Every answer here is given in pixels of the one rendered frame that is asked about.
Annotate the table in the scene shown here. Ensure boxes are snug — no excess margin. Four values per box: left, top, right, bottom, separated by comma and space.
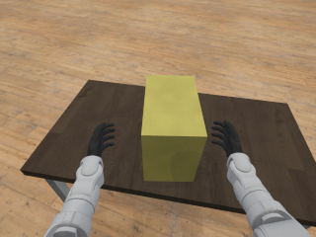
20, 79, 316, 229

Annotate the left robot forearm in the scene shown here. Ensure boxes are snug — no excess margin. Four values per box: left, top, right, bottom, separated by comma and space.
43, 155, 105, 237

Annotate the carton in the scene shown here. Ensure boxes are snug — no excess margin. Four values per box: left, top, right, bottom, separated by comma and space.
141, 75, 207, 182

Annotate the robot left hand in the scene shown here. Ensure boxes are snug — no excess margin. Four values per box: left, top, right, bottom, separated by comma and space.
86, 122, 115, 157

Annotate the right robot upper arm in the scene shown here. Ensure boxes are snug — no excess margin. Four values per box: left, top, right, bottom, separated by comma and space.
253, 219, 309, 237

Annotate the right robot forearm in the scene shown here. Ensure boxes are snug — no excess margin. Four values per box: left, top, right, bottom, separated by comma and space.
226, 152, 311, 237

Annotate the robot right hand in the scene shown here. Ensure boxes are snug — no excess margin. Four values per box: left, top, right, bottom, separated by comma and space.
211, 120, 243, 158

